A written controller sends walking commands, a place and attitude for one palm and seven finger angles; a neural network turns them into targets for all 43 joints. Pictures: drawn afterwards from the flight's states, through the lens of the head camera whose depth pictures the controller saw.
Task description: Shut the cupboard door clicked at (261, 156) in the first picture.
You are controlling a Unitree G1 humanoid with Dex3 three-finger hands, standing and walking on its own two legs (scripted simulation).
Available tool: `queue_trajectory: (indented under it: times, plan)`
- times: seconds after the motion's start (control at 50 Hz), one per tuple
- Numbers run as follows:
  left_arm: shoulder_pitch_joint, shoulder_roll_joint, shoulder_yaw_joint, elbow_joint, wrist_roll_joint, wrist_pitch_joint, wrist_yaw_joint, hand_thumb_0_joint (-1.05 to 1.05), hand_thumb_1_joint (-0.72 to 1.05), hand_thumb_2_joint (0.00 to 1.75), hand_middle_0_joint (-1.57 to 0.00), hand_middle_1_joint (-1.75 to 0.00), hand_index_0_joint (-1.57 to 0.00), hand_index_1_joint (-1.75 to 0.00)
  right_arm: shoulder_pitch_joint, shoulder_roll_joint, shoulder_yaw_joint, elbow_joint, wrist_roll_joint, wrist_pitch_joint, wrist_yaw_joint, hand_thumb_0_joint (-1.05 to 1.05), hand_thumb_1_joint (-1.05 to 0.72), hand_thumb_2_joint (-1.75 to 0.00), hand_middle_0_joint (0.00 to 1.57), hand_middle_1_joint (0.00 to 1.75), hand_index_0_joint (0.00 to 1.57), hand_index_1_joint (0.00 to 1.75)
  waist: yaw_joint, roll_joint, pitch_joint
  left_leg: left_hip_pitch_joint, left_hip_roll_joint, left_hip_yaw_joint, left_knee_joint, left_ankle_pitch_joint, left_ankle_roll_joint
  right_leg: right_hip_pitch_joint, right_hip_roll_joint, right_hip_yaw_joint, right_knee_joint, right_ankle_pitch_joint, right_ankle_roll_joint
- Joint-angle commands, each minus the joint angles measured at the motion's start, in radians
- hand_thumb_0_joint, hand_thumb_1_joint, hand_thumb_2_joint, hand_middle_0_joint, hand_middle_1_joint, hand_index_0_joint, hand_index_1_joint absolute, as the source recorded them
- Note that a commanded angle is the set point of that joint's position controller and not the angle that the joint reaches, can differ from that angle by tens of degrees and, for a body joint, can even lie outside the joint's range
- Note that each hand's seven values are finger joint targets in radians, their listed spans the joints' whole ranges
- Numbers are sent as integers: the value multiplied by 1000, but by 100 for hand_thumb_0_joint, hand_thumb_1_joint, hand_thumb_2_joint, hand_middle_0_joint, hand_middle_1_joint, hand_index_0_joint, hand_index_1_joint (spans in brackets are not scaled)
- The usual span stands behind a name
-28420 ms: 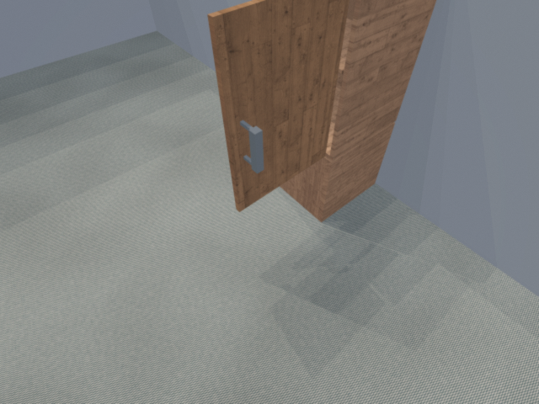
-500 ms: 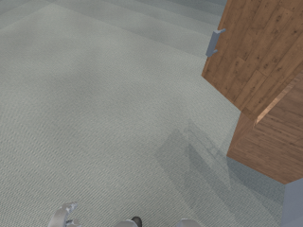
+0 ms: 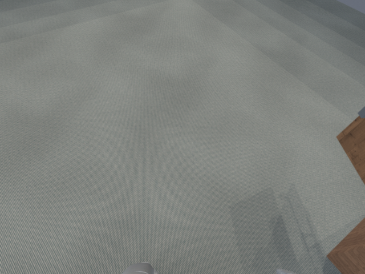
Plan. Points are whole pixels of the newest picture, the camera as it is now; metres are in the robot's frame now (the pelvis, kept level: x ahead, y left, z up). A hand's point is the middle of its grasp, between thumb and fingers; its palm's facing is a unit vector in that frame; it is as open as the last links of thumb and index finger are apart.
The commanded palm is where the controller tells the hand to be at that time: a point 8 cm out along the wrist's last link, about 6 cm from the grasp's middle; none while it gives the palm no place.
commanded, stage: walk to a spot facing it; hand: left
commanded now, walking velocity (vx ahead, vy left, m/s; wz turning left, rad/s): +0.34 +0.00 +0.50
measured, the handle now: out of the picture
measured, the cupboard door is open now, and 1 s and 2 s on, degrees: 63 63 63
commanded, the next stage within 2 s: turn to face it in 0.90 s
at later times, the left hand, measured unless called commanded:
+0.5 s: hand (123, 194) +0.31 +0.19 -0.15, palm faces +0.10 -0.97 -0.24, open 7.3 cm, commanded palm none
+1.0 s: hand (123, 218) +0.26 +0.19 -0.19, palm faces +0.49 -0.85 -0.17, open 7.3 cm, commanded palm none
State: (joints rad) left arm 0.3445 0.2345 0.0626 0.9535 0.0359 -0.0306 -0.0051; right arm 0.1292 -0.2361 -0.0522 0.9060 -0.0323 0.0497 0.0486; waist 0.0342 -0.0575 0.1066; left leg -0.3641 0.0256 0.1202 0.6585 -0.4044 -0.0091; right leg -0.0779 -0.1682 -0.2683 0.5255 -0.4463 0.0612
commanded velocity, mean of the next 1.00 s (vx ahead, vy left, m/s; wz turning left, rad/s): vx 0.20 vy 0.00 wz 0.46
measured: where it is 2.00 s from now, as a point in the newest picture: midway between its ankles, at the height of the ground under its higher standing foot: (171, 214)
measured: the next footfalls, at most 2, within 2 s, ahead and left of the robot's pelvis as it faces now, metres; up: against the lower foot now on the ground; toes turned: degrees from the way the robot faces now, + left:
left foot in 0.02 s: +0.06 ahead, +0.12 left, +0.00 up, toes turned +7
right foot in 0.48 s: +0.34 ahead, -0.11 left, +0.00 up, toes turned +3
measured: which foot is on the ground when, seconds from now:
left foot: up 0.00-0.00, down 0.02-0.48, up 0.50-0.96, down 0.98-1.00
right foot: down 0.00-0.02, up 0.04-0.46, down 0.48-0.98, up 1.00-1.00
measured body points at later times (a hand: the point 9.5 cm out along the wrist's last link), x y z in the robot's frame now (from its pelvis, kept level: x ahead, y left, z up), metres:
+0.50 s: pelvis +0.20 -0.02 -0.01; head +0.24 -0.03 +0.43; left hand +0.30 +0.24 -0.13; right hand +0.18 -0.25 -0.17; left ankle +0.03 +0.11 -0.72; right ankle +0.30 -0.11 -0.73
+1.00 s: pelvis +0.36 +0.04 -0.02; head +0.40 +0.08 +0.43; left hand +0.23 +0.24 -0.18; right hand +0.60 -0.12 -0.13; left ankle +0.41 +0.13 -0.73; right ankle +0.31 -0.11 -0.71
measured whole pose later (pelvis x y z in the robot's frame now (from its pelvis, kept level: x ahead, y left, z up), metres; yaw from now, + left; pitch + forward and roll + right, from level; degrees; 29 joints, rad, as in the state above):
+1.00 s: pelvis +0.36 +0.04 -0.02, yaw +28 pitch +0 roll -2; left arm 0.35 0.19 0.05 0.98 0.02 -0.01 0.00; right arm 0.08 -0.22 -0.04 0.86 -0.04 0.00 0.03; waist 0.01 -0.03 0.11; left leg -0.46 0.00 0.13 0.67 -0.18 0.09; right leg -0.16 -0.17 -0.34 0.82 -0.53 0.05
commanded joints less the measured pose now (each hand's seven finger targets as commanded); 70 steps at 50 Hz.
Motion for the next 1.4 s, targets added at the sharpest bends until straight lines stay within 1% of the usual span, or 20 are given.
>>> queue_trajectory:
  times: [0.0, 0.02, 0.08, 0.18, 0.36, 0.42, 0.44, 0.46, 0.48, 0.58, 0.74, 0.86, 0.92, 0.94, 0.96, 0.98, 1.0, 1.1, 1.24, 1.38]
  plan:
    - [-63, 110, 28, -130, -27, -20, -15, 0, 90, 90, -20, -30, -20, -30, 352, -290, -76, -7, -6, -69, -26, 0, -90, -90, 20, 30, 20, 30, -219, 375, -295, 718, 345, -532, -248, 302, 217, -596, 50, 23, 640, -87, 12]
    - [-197, 122, 22, -186, -17, -11, -8, 0, 90, 90, -20, -30, -20, -30, 436, -317, -79, 32, 8, -62, -42, 0, -90, -90, 20, 30, 20, 30, -250, 293, -277, 714, 425, -607, -307, 458, 285, -717, 52, 175, 754, -166, -8]
    - [-213, 108, 32, -145, -12, 0, -6, 0, 90, 90, -20, -30, -20, -30, 240, -201, -38, -14, 6, -77, -62, 0, -90, -90, 20, 30, 20, 30, -144, 187, -73, 376, 324, -430, -356, 368, 206, -646, -17, 257, 721, 21, -9]
    - [-109, 78, 25, -92, -9, 21, -26, 0, 90, 90, -20, -30, -20, -30, 163, -154, -19, -1, 14, -108, -65, 0, -90, -90, 20, 30, 20, 30, -48, 170, -55, 299, 203, -257, -414, 443, 188, -570, 19, 236, 555, 209, 10]
    - [-270, 70, 25, -155, -15, 9, -34, 0, 90, 90, -20, -30, -20, -30, 213, -134, -29, 62, 5, -111, -61, 0, -90, -90, 20, 30, 20, 30, -57, 171, 41, 196, 194, -256, -438, 316, 187, -397, 73, 203, 176, 331, -15]
    - [-87, 99, 44, -111, -13, -7, -29, 0, 90, 90, -20, -30, -20, -30, 182, -141, -33, 71, 7, -107, -65, 0, -90, -90, 20, 30, 20, 30, 40, 109, -41, 128, 163, -240, -223, 404, 153, -96, 109, 205, 73, 296, -45]
    - [85, 153, 60, -58, -4, -24, -23, 0, 90, 90, -20, -30, -20, -30, 191, -118, -30, 70, 16, -110, -59, 0, -90, -90, 20, 30, 20, 30, 106, -20, -145, 34, 75, -184, 51, 377, 111, 148, 54, 282, -16, 217, -72]
    - [213, 278, 90, -28, 8, -32, -6, 0, 90, 90, -20, -30, -20, -30, 280, -37, -16, 52, 32, -113, -52, 0, -90, -90, 20, 30, 20, 30, 125, -348, -309, -169, -111, -97, 432, -103, 56, 360, -265, 698, -179, 133, -164]
    - [182, 272, 76, -35, -11, -23, 3, 0, 90, 90, -20, -30, -20, -30, 258, -48, -19, 36, 27, -104, -53, 0, -90, -90, 20, 30, 20, 30, 95, -307, -283, -223, -65, -180, 627, -200, 70, 250, -338, 814, -304, -9, -173]
    - [-88, 58, 24, -94, -10, -39, 13, 0, 90, 90, -20, -30, -20, -30, 208, 3, -16, 71, 10, -70, -32, 0, -90, -90, 20, 30, 20, 30, -46, -53, -122, -183, 64, -159, 636, 136, 25, -107, -177, 286, -290, 305, -124]
    - [-15, 54, 19, -38, -15, -46, 27, 0, 90, 90, -20, -30, -20, -30, 93, 42, -1, 10, 7, -30, -12, 0, -90, -90, 20, 30, 20, 30, -54, -56, -86, -270, 70, -48, 326, 179, -17, 22, -172, 41, -233, 841, -143]
    - [16, 119, 31, -32, -9, -27, 28, 0, 90, 90, -20, -30, -20, -30, -11, 2, 6, -59, 6, -39, -4, 0, -90, -90, 20, 30, 20, 30, -33, -82, -85, -178, 24, 19, 66, 130, 21, 119, -221, 17, -91, 998, -143]
    - [-35, 166, 47, -69, -19, -14, 25, 0, 90, 90, -20, -30, -20, -30, 156, -82, -19, -40, -1, -43, -13, 0, -90, -90, 20, 30, 20, 30, -128, -21, -186, 149, -34, 21, -90, 294, 54, -2, -191, -38, 215, 908, -98]
    - [-26, 139, 43, -95, -27, -5, 21, 0, 90, 90, -20, -30, -20, -30, 241, -173, -41, -31, -8, -50, -21, 0, -90, -90, 20, 30, 20, 30, -163, 163, -272, 368, 121, -191, -134, 623, 128, -206, -96, -54, 454, 509, -37]
    - [-45, 77, 21, -142, -36, 3, 19, 0, 90, 90, -20, -30, -20, -30, 302, -282, -61, -28, 0, -55, -32, 0, -90, -90, 20, 30, 20, 30, -172, 395, -316, 490, 392, -572, -186, 1096, 277, -477, 67, 41, 747, -258, 19]
    - [-87, 109, 17, -158, -30, 19, 32, 0, 90, 90, -20, -30, -20, -30, 298, -280, -52, -16, 16, -47, -47, 0, -90, -90, 20, 30, 20, 30, -165, 215, -353, 476, 419, -543, -209, 1023, 310, -478, 61, 211, 801, -245, -5]
    - [-91, 82, 17, -156, -28, 23, 38, 0, 90, 90, -20, -30, -20, -30, 225, -244, -41, -42, 12, -50, -59, 0, -90, -90, 20, 30, 20, 30, -127, 145, -279, 378, 399, -471, -255, 836, 283, -490, 42, 224, 792, -180, -9]
    - [17, 23, 3, -33, -14, 58, 29, 0, 90, 90, -20, -30, -20, -30, 44, -96, 16, -57, 8, -73, -84, 0, -90, -90, 20, 30, 20, 30, -21, 135, -193, 149, 240, -235, -356, 487, 145, -371, 58, 299, 626, 73, -14]
    - [-63, 36, 21, -54, -8, 95, 13, 0, 90, 90, -20, -30, -20, -30, 50, -105, 0, -10, 7, -55, -87, 0, -90, -90, 20, 30, 20, 30, -27, 137, -78, 106, 290, -180, -435, 197, 161, -383, 100, 280, 466, 83, -12]
    - [-132, 20, 26, -97, -6, 89, -3, 0, 90, 90, -20, -30, -20, -30, 115, -117, -25, 17, 2, -53, -87, 0, -90, -90, 20, 30, 20, 30, -61, 186, -127, 254, 339, -102, -347, 422, 178, -375, 111, 215, 326, 30, -22]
